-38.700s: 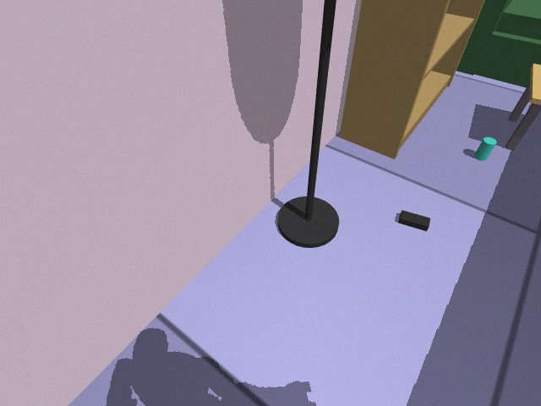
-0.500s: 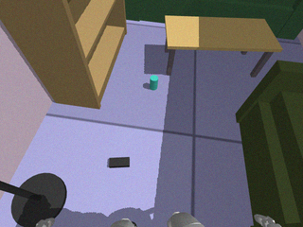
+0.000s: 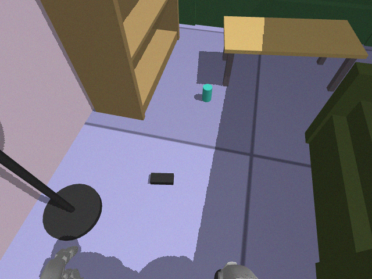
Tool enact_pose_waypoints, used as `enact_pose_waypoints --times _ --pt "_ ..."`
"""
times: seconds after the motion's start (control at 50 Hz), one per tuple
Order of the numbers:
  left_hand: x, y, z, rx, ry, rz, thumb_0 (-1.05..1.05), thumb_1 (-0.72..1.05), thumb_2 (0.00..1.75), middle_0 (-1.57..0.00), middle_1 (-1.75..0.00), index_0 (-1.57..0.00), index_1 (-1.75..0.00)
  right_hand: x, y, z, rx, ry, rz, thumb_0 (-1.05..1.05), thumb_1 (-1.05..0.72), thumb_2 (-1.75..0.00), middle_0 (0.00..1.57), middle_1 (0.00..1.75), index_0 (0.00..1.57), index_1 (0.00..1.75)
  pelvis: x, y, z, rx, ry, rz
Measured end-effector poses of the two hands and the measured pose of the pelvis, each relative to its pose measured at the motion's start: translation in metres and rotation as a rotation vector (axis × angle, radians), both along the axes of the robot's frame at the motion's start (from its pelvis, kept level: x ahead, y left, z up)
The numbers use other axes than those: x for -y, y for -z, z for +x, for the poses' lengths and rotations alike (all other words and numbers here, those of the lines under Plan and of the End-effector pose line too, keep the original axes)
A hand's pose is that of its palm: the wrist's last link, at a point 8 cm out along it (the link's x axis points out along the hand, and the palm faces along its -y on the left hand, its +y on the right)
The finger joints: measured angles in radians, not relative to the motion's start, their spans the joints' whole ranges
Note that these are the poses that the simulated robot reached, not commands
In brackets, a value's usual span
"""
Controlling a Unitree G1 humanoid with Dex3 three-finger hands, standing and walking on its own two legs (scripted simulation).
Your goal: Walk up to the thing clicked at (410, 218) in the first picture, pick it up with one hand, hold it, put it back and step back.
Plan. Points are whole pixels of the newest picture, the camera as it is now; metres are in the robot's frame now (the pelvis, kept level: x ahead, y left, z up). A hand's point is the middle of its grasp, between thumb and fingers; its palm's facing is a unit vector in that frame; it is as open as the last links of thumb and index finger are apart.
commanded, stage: step back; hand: left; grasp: from above
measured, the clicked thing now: (162, 178) +0.67 +0.15 -0.74
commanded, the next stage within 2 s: none
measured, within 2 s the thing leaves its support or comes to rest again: neither
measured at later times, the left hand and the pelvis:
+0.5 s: hand out of the picture -0.08 +0.23 -0.13, palm faces -0.08 -0.91 -0.41, open 7.3 cm; pelvis -0.16 -0.03 +0.00, yaw -5 degrees
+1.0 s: hand out of the picture -0.23 +0.24 -0.14, palm faces -0.06 -0.91 -0.40, open 7.3 cm; pelvis -0.34 -0.03 +0.00, yaw -3 degrees
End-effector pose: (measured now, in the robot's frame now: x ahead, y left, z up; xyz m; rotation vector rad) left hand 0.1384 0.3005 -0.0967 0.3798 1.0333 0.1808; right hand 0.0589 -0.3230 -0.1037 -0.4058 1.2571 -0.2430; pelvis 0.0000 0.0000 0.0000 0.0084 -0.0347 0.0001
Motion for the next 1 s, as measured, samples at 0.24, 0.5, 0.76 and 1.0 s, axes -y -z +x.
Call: enact_pose_waypoints --times 0.24,0.5,0.76,1.0 --pt "-0.01 0.007 -0.101 -0.122 -0.033 -0.003 0.0 0.91 0.9 -0.21 -0.3 -0.21 -0.3 -0.013 -0.025 -0.039 0.122 -0.018 0.002 0.0 -0.9 -0.89 0.21 0.3 0.2 0.3 0.002 -0.012 -0.069 -0.001 0.056 -0.032" --pt "0.025 -0.005 -0.217 -0.162 -0.018 0.034 0.0 0.9 0.9 -0.21 -0.3 -0.21 -0.3 0.027 0.0 -0.124 0.149 0.032 0.046 0.0 -0.9 -0.89 0.2 0.3 0.2 0.3 0.03 -0.004 -0.161 0.015 0.082 0.008" --pt "0.004 0.002 -0.265 -0.027 -0.031 0.035 0.0 0.9 0.9 -0.21 -0.3 -0.21 -0.3 0.009 0.008 -0.249 -0.012 -0.015 0.024 0.0 -0.9 -0.89 0.2 0.3 0.2 0.3 0.017 0.003 -0.254 0.021 0.0 0.03" --pt "0.015 0.005 -0.372 -0.126 -0.028 0.02 0.0 0.91 0.9 -0.21 -0.3 -0.21 -0.3 0.015 -0.011 -0.296 0.124 -0.038 0.026 0.0 -0.9 -0.89 0.21 0.3 0.2 0.3 0.029 -0.005 -0.337 -0.002 0.056 -0.022"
